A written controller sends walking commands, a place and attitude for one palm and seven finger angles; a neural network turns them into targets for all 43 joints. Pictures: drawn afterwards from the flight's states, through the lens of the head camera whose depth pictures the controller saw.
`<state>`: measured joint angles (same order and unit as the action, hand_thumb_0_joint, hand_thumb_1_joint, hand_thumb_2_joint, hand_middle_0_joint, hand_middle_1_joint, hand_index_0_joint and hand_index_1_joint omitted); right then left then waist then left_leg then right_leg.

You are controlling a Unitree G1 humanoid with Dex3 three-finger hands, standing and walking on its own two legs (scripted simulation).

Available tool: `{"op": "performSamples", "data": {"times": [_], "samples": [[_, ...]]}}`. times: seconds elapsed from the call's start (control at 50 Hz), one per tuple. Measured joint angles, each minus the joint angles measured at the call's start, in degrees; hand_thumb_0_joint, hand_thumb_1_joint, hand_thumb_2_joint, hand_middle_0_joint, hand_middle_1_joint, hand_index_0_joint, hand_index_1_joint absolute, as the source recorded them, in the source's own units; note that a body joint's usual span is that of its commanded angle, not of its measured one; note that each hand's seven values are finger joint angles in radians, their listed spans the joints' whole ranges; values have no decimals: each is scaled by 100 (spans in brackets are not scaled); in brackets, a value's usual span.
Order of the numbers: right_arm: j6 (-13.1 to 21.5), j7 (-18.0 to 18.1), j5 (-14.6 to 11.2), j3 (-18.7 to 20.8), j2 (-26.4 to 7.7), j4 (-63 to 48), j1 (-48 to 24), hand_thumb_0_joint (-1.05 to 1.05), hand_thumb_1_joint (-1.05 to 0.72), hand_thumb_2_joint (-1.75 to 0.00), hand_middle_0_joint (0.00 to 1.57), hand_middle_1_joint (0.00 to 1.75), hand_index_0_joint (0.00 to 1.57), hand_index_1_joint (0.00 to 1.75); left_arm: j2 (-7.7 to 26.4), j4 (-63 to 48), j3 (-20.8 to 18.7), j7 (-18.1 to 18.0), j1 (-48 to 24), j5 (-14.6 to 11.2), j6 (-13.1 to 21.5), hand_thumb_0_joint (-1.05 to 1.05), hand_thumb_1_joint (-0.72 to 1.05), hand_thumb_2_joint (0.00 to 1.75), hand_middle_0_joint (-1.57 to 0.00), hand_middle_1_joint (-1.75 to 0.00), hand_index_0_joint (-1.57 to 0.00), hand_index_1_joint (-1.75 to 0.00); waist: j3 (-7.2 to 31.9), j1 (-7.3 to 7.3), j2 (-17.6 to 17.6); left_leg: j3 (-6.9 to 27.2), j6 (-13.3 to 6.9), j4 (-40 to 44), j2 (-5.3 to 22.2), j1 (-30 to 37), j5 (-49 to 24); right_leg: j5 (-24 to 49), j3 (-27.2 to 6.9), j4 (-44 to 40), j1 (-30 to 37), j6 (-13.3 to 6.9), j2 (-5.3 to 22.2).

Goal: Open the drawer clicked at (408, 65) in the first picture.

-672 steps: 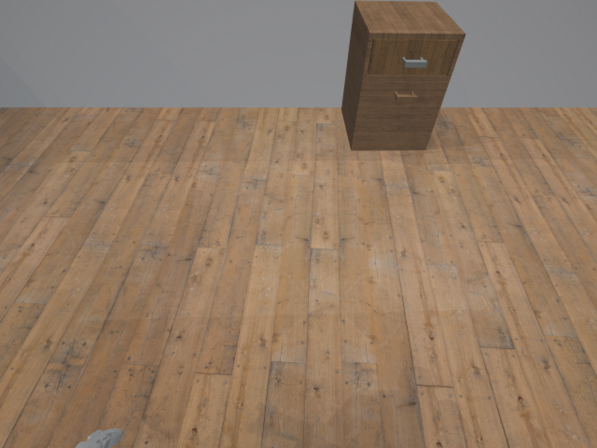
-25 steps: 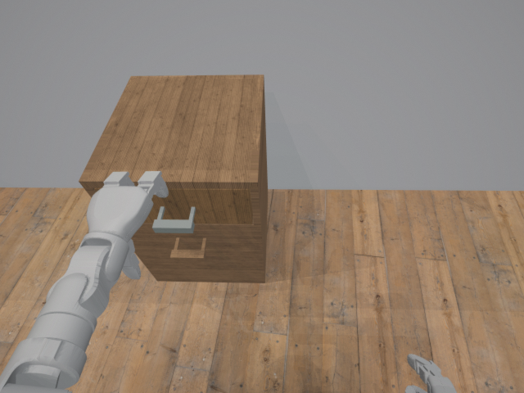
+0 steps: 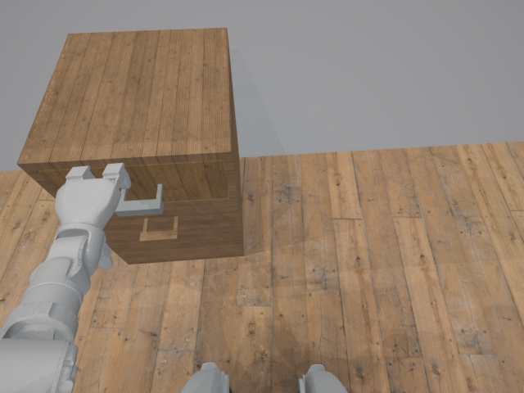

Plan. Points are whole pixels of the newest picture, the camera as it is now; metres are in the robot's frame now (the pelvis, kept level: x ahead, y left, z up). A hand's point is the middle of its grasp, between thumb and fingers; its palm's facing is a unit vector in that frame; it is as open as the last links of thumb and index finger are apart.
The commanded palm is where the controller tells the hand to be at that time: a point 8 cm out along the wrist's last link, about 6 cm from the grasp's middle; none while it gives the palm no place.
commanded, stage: move the hooked fingers above the handle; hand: left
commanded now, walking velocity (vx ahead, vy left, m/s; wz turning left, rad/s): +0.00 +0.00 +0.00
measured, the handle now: (140, 198) +0.53 +0.28 -0.18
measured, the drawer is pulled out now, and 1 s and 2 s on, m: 0.00 0.00 0.00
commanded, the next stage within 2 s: none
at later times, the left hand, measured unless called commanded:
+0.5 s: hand (131, 214) +0.45 +0.26 -0.11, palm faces -0.15 +0.00 -0.99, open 13.8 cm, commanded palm +0.46 +0.25 -0.06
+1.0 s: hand (129, 209) +0.46 +0.27 -0.12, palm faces -0.12 +0.01 -0.99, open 13.8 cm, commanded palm +0.47 +0.25 -0.07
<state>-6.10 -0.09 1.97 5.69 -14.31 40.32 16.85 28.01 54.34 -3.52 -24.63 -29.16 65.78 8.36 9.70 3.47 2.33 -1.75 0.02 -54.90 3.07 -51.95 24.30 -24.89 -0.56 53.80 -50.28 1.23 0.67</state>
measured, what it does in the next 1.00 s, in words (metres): lowers itself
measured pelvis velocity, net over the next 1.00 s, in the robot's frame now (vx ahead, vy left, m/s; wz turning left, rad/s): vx -0.05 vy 0.00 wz -0.02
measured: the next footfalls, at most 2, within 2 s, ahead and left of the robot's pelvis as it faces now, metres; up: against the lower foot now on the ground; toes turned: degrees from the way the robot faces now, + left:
none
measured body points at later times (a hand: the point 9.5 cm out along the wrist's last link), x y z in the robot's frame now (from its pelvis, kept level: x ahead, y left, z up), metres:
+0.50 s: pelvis -0.03 +0.01 -0.06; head +0.13 +0.02 +0.36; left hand +0.45 +0.26 -0.06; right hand +0.00 -0.26 -0.19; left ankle +0.01 +0.12 -0.68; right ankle +0.00 -0.14 -0.68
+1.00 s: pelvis -0.05 +0.00 -0.10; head +0.13 +0.02 +0.32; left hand +0.46 +0.27 -0.06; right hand -0.01 -0.27 -0.22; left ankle +0.01 +0.12 -0.68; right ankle +0.00 -0.14 -0.68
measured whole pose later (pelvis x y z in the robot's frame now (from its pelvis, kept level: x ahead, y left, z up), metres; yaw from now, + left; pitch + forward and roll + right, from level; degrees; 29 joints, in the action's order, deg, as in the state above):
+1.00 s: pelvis -0.05 +0.00 -0.10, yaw -1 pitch +33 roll -4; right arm -3.3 1.2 2.7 0.6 -13.3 39.4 15.7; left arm 37.7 62.6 -3.8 -18.4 -50.0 66.7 8.8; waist 11.4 8.7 3.0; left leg 1.9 -0.3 -81.1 3.7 -84.0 29.9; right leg -30.4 1.6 78.3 -80.6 1.4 -0.1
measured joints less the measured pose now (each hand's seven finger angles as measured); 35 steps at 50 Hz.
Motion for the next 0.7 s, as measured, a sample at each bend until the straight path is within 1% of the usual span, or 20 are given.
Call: {"op": "performSamples", "data": {"times": [0.06, 0.1, 0.16, 0.2, 0.24, 0.3, 0.36, 0.4, 0.46, 0.52, 0.56, 0.6, 0.66, 0.7], "samples": [[40, 28, 25, -40, 31, 40, -56, 1, -91, -90, 20, 30, 20, 30, -19, 193, 108, 97, -226, 1, 87, 0, -48, 30, -32, -120, -32, -120, 33, 19, -19, 40, -20, -205, -15, -276, 45, -46, 31, 176, -244, 19, 16], [67, 59, 52, -77, 61, 45, -97, 1, -91, -90, 20, 30, 20, 30, -5, 245, 128, 133, -385, 55, 223, 0, -48, 30, -32, -120, -32, -120, 73, 72, -49, 70, -27, -371, -20, -489, 88, -90, 53, 323, -435, 25, 22], [88, 69, 104, -107, 92, 16, -148, 1, -91, -90, 20, 30, 20, 30, 30, 265, 76, 25, -627, 201, 395, 0, -49, 30, -33, -120, -32, -120, 159, 177, -65, 116, -32, -670, -11, -854, 176, -167, 86, 577, -765, 21, 13], [79, 44, 140, -122, 92, -7, -185, 1, -91, -90, 20, 30, 20, 30, 52, 325, -18, -128, -808, 285, 414, 0, -49, 30, -33, -120, -32, -120, 208, 250, -50, 136, -38, -878, -1, -1099, 240, -220, 97, 758, -992, 19, 3], [45, 3, 164, -145, 84, -47, -221, 0, -91, -90, 20, 30, 20, 30, 86, 456, -121, -301, -998, 326, 301, 0, -49, 30, -32, -120, -32, -120, 219, 313, -26, 138, -49, -1068, 14, -1314, 299, -263, 89, 928, -1202, 30, -10], [-11, -73, 182, -191, 57, -126, -237, 0, -91, -90, 20, 30, 20, 30, 150, 743, -227, -465, -1241, 343, -44, 0, -48, 30, -32, -120, -32, -120, 196, 378, 28, 120, -72, -1287, 26, -1590, 353, -301, 59, 1137, -1483, 53, -20], [-55, -117, 178, -237, 39, -172, -208, 0, -91, -90, 20, 30, 20, 30, 228, 1013, -218, -399, -1396, 332, -372, 0, -48, 30, -32, -120, -32, -120, 129, 393, 66, 90, -93, -1438, 34, -1795, 378, -316, 19, 1292, -1704, 84, -27], [-57, -107, 180, -256, 46, -165, -159, 0, -91, -90, 20, 30, 20, 30, 272, 1078, -173, -244, -1433, 286, -439, 0, -48, 30, -32, -120, -32, -120, 106, 391, 68, 76, -102, -1521, 35, -1921, 389, -327, 1, 1386, -1839, 97, -27], [-17, -50, 183, -280, 66, -88, -68, 0, -91, -90, 20, 30, 20, 30, 325, 1054, -118, 8, -1468, 219, -263, 0, -48, 30, -32, -120, -32, -120, 121, 397, 54, 98, -104, -1679, 35, -2123, 423, -369, 14, 1542, -2032, 102, -28], [47, 22, 204, -314, 77, 1, -6, 0, -91, -90, 21, 30, 20, 30, 432, 990, -129, 121, -1567, 287, 78, 0, -48, 30, -32, -120, -32, -120, 180, 461, 30, 162, -93, -1920, 41, -2391, 494, -449, 66, 1765, -2270, 84, -35], [77, 49, 228, -330, 68, 25, 10, 0, -91, -90, 21, 30, 20, 30, 544, 963, -177, 66, -1685, 390, 254, 0, -49, 30, -33, -120, -32, -120, 228, 533, 27, 215, -81, -2132, 51, -2623, 557, -514, 108, 1956, -2477, 69, -48], [87, 44, 258, -339, 43, 23, -6, 0, -91, -90, 21, 30, 20, 30, 662, 976, -271, -62, -1849, 472, 330, 0, -49, 30, -33, -120, -32, -120, 241, 612, 43, 270, -70, -2361, 60, -2868, 621, -579, 150, 2161, -2696, 54, -59], [66, -9, 280, -356, -7, -42, -60, 0, -91, -90, 21, 30, 20, 30, 829, 1084, -441, -266, -2129, 500, 196, 0, -49, 30, -32, -120, -32, -120, 192, 702, 81, 322, -64, -2671, 75, -3217, 694, -649, 184, 2448, -3022, 50, -77], [38, -44, 275, -349, -31, -99, -70, 0, -91, -90, 20, 30, 20, 30, 843, 988, -508, -425, -2169, 485, 158, 0, -48, 30, -34, -122, -34, -122, 137, 679, 110, 328, -66, -2803, 78, -3374, 712, -665, 180, 2580, -3180, 63, -81]]}}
